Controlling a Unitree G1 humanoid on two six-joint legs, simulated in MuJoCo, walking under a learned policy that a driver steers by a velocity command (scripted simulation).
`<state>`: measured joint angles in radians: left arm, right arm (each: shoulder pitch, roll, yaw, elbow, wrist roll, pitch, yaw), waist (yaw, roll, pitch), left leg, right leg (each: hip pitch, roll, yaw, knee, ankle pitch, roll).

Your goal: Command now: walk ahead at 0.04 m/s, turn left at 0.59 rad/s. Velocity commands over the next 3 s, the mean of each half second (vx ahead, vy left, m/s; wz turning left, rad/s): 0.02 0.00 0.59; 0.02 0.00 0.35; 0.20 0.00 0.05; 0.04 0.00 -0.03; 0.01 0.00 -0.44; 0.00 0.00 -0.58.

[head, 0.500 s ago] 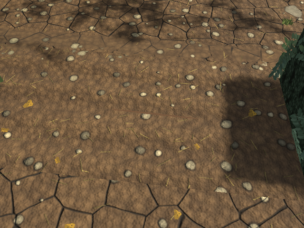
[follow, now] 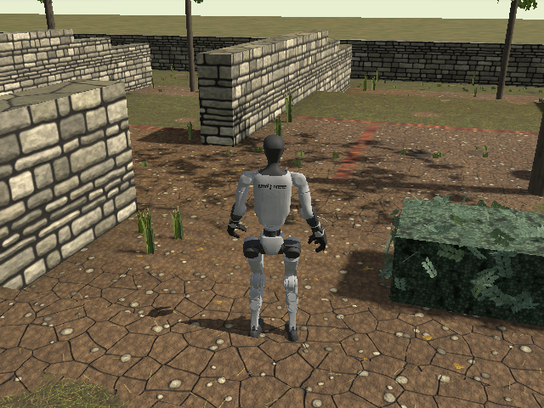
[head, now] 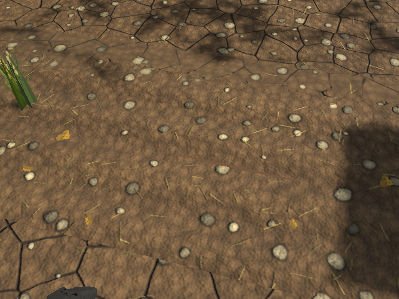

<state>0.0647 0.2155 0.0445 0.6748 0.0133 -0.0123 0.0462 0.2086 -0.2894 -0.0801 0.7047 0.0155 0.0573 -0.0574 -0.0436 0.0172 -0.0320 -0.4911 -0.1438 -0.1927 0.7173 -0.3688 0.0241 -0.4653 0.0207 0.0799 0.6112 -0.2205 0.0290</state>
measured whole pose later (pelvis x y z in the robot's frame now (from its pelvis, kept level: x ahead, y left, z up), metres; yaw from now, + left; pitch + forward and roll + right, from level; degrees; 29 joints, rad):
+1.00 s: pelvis +0.07 +0.00 +0.01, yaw +26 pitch +1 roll +0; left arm 0.16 0.21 0.05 0.64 0.02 -0.01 0.01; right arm 0.25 -0.21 -0.05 0.69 0.00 0.02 0.00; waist 0.00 0.02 -0.03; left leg -0.28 -0.08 -0.16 0.62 -0.36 0.01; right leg -0.31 0.01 0.02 0.60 -0.32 0.00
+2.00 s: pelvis +0.26 +0.09 +0.01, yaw +26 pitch +0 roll +0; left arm 0.18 0.24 0.04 0.73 0.00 0.00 0.00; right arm 0.24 -0.22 -0.05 0.82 -0.01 0.00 -0.05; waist 0.00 -0.02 0.02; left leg -0.26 0.02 -0.01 0.58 -0.32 -0.03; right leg -0.34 0.04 0.00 0.58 -0.24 -0.04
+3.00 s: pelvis +0.28 +0.11 +0.02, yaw -8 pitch +2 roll +0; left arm 0.19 0.31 0.08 0.60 -0.02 0.08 0.00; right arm 0.15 -0.26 -0.06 0.71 0.00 0.02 -0.04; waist -0.01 -0.01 0.06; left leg -0.24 0.07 0.08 0.46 -0.25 -0.02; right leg -0.44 -0.02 0.02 0.86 -0.42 0.08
